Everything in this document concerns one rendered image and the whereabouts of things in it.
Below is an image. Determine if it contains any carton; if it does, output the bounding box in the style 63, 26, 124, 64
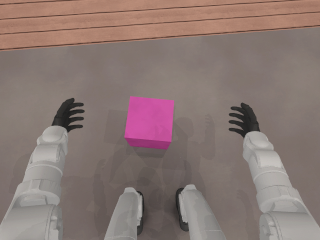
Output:
124, 96, 174, 150

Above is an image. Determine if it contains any left robot forearm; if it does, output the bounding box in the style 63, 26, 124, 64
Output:
0, 125, 69, 238

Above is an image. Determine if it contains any robot foot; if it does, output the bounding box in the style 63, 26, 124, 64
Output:
137, 191, 144, 236
175, 188, 189, 232

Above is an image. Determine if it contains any robot left hand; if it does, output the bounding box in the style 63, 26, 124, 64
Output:
51, 98, 85, 133

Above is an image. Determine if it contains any robot right hand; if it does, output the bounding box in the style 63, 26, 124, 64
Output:
228, 102, 260, 138

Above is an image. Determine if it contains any robot left upper arm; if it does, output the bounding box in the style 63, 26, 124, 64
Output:
0, 204, 63, 240

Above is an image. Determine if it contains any right robot forearm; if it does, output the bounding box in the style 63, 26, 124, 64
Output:
242, 131, 320, 230

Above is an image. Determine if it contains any robot right upper arm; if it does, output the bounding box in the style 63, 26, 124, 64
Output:
259, 211, 320, 240

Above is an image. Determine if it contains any right robot foot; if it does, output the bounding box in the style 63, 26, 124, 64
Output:
175, 188, 189, 232

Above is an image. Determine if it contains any left robot foot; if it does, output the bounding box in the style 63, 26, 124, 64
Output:
137, 191, 144, 236

